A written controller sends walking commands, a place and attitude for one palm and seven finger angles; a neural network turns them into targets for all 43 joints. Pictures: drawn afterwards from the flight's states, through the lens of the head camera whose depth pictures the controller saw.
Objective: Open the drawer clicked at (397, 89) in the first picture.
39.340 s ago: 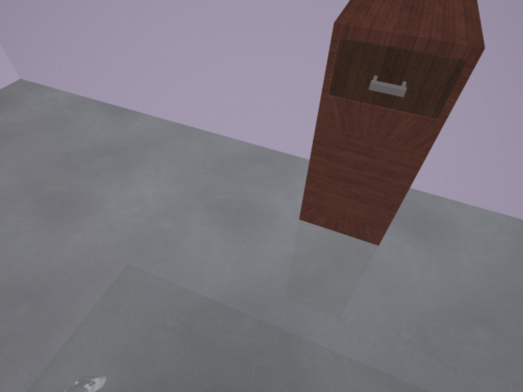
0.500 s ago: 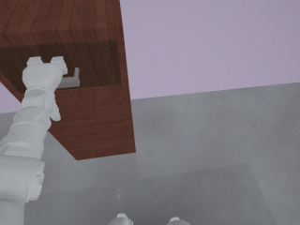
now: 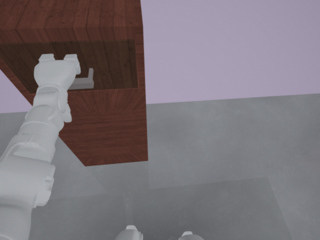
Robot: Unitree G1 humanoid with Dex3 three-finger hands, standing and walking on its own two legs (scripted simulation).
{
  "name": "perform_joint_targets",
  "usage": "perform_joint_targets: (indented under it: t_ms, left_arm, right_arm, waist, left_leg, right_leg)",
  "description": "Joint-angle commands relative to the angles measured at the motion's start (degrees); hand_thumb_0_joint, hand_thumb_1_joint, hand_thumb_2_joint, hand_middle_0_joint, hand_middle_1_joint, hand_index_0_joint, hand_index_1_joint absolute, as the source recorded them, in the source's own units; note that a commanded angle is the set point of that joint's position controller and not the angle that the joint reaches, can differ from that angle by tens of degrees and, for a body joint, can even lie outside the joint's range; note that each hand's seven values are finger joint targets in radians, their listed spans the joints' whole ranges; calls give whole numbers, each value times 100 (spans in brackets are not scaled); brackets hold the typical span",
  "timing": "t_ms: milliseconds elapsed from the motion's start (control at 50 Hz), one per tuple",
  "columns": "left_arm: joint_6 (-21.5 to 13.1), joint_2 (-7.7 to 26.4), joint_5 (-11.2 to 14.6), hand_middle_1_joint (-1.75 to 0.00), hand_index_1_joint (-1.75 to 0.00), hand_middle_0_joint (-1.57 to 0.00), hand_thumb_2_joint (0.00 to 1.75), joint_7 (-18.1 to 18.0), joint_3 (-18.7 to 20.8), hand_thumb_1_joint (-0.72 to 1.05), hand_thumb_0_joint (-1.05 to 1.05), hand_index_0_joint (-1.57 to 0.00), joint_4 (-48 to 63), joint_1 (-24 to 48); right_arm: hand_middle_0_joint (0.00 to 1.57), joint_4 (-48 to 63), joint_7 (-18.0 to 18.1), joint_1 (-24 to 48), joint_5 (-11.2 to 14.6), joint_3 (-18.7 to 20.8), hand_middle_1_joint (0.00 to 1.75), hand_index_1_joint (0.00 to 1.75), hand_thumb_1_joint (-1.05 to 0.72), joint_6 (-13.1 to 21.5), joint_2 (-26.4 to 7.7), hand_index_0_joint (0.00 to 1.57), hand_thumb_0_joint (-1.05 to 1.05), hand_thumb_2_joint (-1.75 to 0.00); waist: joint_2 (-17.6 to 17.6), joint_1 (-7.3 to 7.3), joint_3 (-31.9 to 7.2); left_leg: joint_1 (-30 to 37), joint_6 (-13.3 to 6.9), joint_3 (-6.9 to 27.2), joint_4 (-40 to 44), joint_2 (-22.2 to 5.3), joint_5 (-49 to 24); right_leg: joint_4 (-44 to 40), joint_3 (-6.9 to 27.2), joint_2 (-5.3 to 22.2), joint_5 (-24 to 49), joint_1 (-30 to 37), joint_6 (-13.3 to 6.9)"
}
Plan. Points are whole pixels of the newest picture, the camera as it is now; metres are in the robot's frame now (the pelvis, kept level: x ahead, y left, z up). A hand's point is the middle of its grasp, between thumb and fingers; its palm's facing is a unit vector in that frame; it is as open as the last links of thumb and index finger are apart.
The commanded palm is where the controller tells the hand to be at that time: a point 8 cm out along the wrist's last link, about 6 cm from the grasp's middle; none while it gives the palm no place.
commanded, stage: lift the hand off the handle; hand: left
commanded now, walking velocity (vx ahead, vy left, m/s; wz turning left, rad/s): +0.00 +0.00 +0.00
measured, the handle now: (75, 78) +0.53 +0.24 +0.06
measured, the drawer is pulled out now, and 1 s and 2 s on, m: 0.00 0.00 0.00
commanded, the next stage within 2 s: draw the hand back to the body in 1.22 s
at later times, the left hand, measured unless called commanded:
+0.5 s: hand (63, 84) +0.49 +0.25 +0.08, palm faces -0.08 -0.03 -1.00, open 13.2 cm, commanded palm +0.49 +0.24 +0.17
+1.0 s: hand (58, 53) +0.49 +0.23 +0.17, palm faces -0.02 -0.02 -1.00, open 13.2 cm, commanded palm +0.48 +0.24 +0.24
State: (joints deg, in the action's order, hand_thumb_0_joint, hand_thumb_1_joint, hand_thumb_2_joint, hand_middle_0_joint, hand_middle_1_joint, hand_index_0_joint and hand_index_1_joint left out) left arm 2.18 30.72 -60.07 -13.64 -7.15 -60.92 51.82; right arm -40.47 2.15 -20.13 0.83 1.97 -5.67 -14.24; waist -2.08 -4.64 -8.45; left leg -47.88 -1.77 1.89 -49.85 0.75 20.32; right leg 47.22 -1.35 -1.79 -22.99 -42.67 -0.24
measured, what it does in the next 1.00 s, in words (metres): stands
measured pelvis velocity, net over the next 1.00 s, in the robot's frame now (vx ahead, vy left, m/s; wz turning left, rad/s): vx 0.02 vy -0.01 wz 0.00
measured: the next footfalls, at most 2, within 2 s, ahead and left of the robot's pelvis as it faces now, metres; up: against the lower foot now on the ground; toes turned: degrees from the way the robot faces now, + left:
none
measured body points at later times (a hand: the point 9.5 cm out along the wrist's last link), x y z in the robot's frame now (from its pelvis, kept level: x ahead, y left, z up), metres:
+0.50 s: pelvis +0.01 +0.00 +0.02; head +0.09 +0.00 +0.46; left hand +0.49 +0.25 +0.13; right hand +0.02 -0.27 -0.11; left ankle +0.03 +0.10 -0.69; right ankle -0.01 -0.12 -0.69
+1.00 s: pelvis +0.02 -0.01 +0.03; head +0.06 -0.03 +0.48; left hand +0.49 +0.23 +0.23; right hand +0.10 -0.27 -0.10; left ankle +0.03 +0.10 -0.69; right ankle -0.01 -0.12 -0.69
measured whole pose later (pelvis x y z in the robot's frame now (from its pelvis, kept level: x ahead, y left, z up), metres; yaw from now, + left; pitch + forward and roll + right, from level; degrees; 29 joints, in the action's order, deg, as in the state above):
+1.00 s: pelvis +0.02 -0.01 +0.03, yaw +0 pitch +10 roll +0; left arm 3.8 31.1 -56.7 -0.8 -5.1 -52.2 50.5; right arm -40.1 4.6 -15.9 3.0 0.2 -4.0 -14.9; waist -3.6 -3.4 -5.8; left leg -28.4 -1.1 0.8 -35.5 0.9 16.7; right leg 34.6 0.1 -1.4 -19.7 -24.4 -0.9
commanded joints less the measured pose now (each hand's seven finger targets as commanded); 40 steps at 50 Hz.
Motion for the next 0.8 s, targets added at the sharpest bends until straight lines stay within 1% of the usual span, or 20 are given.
perform_joint_targets:
  t_ms: [0,20,40,60,80,100,160,180,200,240,260,280,380,440,480,540,560,640,720,780]
  left_arm:
    - [-128,396,57,-120,-120,-30,30,43,-19,-50,0,-30,1034,2672]
    - [-123,730,43,-120,-120,-30,30,15,243,-50,0,-30,1069,2743]
    - [-141,806,54,-120,-120,-30,30,28,267,-50,0,-30,1249,2883]
    - [-148,531,95,-120,-120,-30,30,31,62,-50,0,-30,1282,2882]
    - [-148,842,101,-120,-120,-30,30,18,320,-50,0,-30,1272,2866]
    - [-171,716,103,-120,-120,-30,30,30,158,-50,0,-30,1389,2975]
    - [-256,916,155,-120,-120,-30,30,38,288,-50,0,-30,1604,3179]
    - [-255,1186,140,-120,-120,-30,30,28,518,-50,0,-30,1550,3050]
    - [-304,988,160,-120,-120,-30,30,42,329,-50,0,-30,1751,3164]
    - [-381,1313,181,-120,-120,-30,30,51,604,-50,0,-30,1995,3177]
    - [-431,1124,185,-120,-120,-30,30,52,462,-50,0,-30,2083,3178]
    - [-427,1380,187,-120,-120,-30,30,36,682,-50,0,-30,2007,3067]
    - [-389,1468,114,-120,-120,-30,30,-65,734,-50,0,-30,2150,3175]
    - [-417,1751,146,-120,-120,-30,30,-77,927,-50,0,-30,2580,3418]
    - [-422,1560,197,-120,-120,-30,30,-83,846,-50,0,-30,2838,3364]
    - [-370,1728,209,-120,-120,-30,30,-60,970,-50,0,-30,3036,3359]
    - [-331,1465,229,-120,-120,-30,30,-57,750,-50,0,-30,3034,3412]
    - [-133,1610,245,-120,-120,-30,30,43,869,-50,0,-30,3093,3386]
    - [156,1314,252,-120,-120,-30,30,230,611,-50,0,-30,2625,3299]
    - [204,1461,274,-120,-120,-30,30,413,668,-50,0,-30,2713,3299]
  right_arm:
    - [20,333,69,-794,-28,351,30,30,-90,147,-911,20,0,-90]
    - [20,284,85,-794,-17,363,30,30,-90,149,-937,20,0,-90]
    - [20,308,99,-778,-25,354,30,30,-90,151,-956,20,0,-90]
    - [20,360,106,-754,-21,332,30,30,-90,190,-890,20,0,-90]
    - [20,306,125,-764,-1,342,30,30,-90,195,-922,20,0,-90]
    - [20,348,140,-732,1,306,30,30,-90,230,-898,20,0,-90]
    - [20,342,200,-723,6,285,30,30,-90,297,-900,20,0,-90]
    - [20,315,221,-717,27,300,30,30,-90,311,-929,20,0,-90]
    - [20,344,231,-716,16,268,30,30,-90,350,-899,20,0,-90]
    - [20,323,254,-709,11,293,30,30,-90,370,-947,20,0,-90]
    - [20,344,262,-713,14,287,30,30,-90,402,-887,20,0,-90]
    - [20,302,269,-722,36,301,30,30,-90,398,-929,20,0,-90]
    - [20,245,264,-667,62,293,30,30,-90,458,-936,20,0,-90]
    - [20,264,282,-620,43,307,30,30,-90,475,-976,20,0,-90]
    - [20,296,264,-603,50,326,30,30,-90,515,-929,20,0,-90]
    - [20,300,275,-512,39,321,30,30,-90,529,-955,20,0,-90]
    - [20,297,261,-492,51,295,30,30,-90,543,-907,20,0,-90]
    - [20,315,222,-354,74,298,30,30,-90,511,-949,20,0,-90]
    - [20,333,202,-189,123,259,30,30,-90,462,-918,20,0,-90]
    - [20,429,227,-69,140,236,30,30,-90,426,-913,20,0,-90]
  waist:
    - [-310,-538,-1930]
    - [-354,-523,-1868]
    - [-363,-491,-2018]
    - [-433,-510,-2121]
    - [-386,-484,-2008]
    - [-448,-466,-2089]
    - [-396,-465,-2146]
    - [-409,-433,-2023]
    - [-448,-414,-2153]
    - [-528,-356,-2276]
    - [-562,-361,-2397]
    - [-539,-342,-2214]
    - [-698,-326,-2033]
    - [-705,-271,-2432]
    - [-962,-219,-2593]
    - [-839,-181,-2700]
    - [-880,-203,-2700]
    - [-845,-124,-2549]
    - [-485,-162,-1986]
    - [-423,-72,-2167]
  left_leg:
    - [2356,-97,-16,561,-41,-1052]
    - [2370,-89,2,586,-72,-1023]
    - [2420,-81,35,611,-64,-1097]
    - [2539,-104,-11,622,-45,-1083]
    - [2505,-91,16,669,-72,-983]
    - [2540,-96,2,699,-48,-1015]
    - [2621,-117,0,781,-55,-1021]
    - [2592,-115,5,798,-64,-992]
    - [2681,-117,-18,827,-45,-1158]
    - [2870,-100,1,858,-70,-1440]
    - [3009,-109,-23,854,-56,-1536]
    - [2948,-94,0,886,-71,-1457]
    - [3118,-63,17,1017,-82,-1647]
    - [3388,-55,-11,1010,-82,-2116]
    - [3740,-13,9,1019,-89,-2534]
    - [3875,6,17,1035,-101,-2932]
    - [3934,0,5,1044,-94,-3003]
    - [4023,44,16,1168,-107,-3168]
    - [3788,-5,-26,1351,-64,-2644]
    - [3812,-38,-82,1430,-13,-2614]
  right_leg:
    - [-790,-41,-235,830,-89,-142]
    - [-798,-44,-235,844,-87,-163]
    - [-790,-43,-237,882,21,-175]
    - [-841,-27,-236,849,86,-142]
    - [-867,-43,-240,822,81,-161]
    - [-887,-29,-236,818,164,-145]
    - [-972,-8,-227,858,365,-130]
    - [-996,-3,-236,875,365,-154]
    - [-1009,-3,-227,971,485,-138]
    - [-1028,-14,-245,1171,606,-171]
    - [-1058,2,-238,1196,664,-144]
    - [-1078,-19,-253,1176,630,-166]
    - [-1166,-53,-257,1249,643,-193]
    - [-1175,-33,-246,1609,951,-190]
    - [-1156,-76,-261,1777,964,-198]
    - [-1193,-88,-257,1997,1155,-187]
    - [-1202,-80,-243,2004,1144,-160]
    - [-1304,-121,-243,2083,1323,-197]
    - [-1444,-135,-218,1925,1388,-185]
    - [-1498,-72,-175,2117,1780,-187]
